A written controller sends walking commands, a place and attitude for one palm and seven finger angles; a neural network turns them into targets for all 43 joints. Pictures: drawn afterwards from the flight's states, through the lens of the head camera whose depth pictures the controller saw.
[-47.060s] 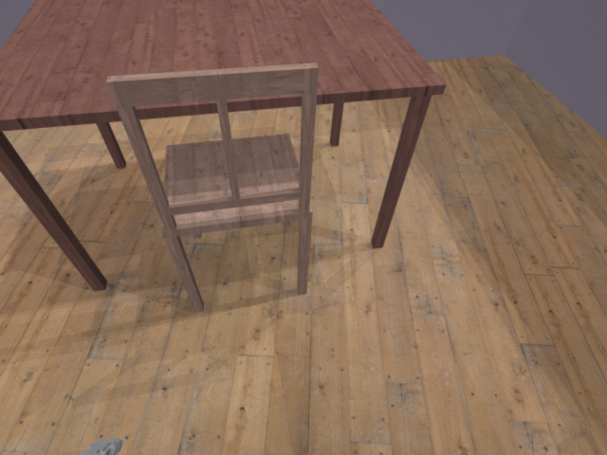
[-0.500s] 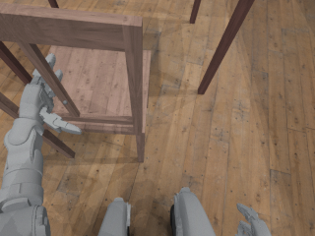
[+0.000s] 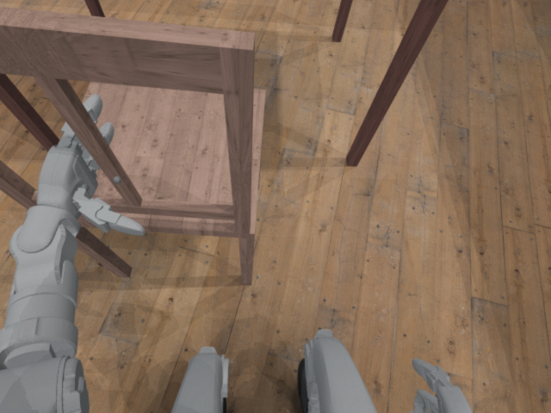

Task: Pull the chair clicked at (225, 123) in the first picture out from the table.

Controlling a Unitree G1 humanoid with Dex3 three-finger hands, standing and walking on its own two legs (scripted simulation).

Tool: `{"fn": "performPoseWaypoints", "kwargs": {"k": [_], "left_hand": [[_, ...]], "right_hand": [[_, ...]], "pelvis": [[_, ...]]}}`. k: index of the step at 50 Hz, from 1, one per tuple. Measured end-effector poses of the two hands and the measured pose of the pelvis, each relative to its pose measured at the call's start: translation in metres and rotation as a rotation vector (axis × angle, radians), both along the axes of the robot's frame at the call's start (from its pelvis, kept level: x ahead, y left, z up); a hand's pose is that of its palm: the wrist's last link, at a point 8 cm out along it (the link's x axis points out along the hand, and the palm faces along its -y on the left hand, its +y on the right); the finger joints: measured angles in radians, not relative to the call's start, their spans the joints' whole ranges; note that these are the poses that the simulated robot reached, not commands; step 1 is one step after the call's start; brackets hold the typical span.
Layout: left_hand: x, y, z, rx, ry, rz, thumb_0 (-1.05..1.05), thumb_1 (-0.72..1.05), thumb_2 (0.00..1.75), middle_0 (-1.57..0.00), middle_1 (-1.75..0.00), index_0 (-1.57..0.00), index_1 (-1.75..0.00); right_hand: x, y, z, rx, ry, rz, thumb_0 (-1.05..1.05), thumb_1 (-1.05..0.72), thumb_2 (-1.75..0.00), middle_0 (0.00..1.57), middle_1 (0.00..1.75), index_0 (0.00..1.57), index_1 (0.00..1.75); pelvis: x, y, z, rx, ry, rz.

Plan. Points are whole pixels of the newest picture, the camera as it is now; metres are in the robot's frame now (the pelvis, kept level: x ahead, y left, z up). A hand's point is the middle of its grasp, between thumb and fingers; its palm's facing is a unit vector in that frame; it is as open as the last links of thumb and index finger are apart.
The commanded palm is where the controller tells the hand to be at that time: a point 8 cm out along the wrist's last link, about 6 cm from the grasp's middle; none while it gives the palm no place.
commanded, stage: hook a spindle and tug to test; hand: left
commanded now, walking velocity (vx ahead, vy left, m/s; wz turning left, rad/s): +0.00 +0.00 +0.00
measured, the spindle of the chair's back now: (103, 155) +0.46 +0.23 +0.05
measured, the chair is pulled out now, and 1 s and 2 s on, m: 0.30 0.30 0.35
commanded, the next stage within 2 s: step backward, pulling the chair out in 1.44 s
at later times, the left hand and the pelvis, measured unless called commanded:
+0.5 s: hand (121, 179) +0.43 +0.20 +0.03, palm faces -0.08 -1.00 -0.06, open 11.9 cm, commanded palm +0.41 +0.25 +0.04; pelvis +0.00 +0.00 +0.00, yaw +0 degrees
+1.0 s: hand (118, 182) +0.42 +0.21 +0.03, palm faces -0.09 -1.00 -0.04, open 5.1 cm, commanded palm +0.39 +0.26 +0.04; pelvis +0.01 +0.00 +0.01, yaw -1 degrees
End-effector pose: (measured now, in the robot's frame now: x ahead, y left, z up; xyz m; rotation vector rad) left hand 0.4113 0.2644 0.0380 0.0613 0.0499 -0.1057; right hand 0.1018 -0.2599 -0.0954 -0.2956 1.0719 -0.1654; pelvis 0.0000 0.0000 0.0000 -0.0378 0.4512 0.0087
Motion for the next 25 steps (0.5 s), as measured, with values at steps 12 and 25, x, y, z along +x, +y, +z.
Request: {"fn": "performPoseWaypoints", "kwargs": {"k": [12, 25], "left_hand": [[-0.0001, -0.0029, -0.0007, 0.006, -0.012, 0.018, -0.02, -0.50, 0.30, -0.18, -0.47, -0.18, -0.46], [0.0005, -0.0053, -0.0010, 0.004, 0.007, 0.029, -0.01, -0.20, 0.43, -0.40, -1.15, -0.39, -1.14]], "right_hand": [[0.0037, 0.0019, -0.0002, 0.006, 0.000, 0.009, 0.00, -0.90, -0.90, 0.20, 0.30, 0.21, 0.30], [0.0016, -0.0003, -0.0005, 0.013, 0.005, -0.004, 0.00, -0.90, -0.90, 0.20, 0.30, 0.21, 0.30]], "pelvis": [[0.0019, -0.0009, 0.0005, 0.000, -0.001, 0.001], [0.0033, -0.0028, 0.0017, 0.004, 0.000, -0.002]]}}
